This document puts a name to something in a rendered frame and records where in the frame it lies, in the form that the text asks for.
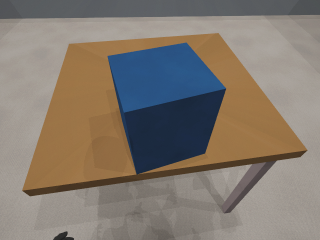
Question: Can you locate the table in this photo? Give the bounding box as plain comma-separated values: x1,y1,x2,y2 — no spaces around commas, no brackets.
22,33,307,214

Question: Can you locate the carton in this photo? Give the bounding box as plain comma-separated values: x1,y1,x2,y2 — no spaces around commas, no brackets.
107,42,226,174

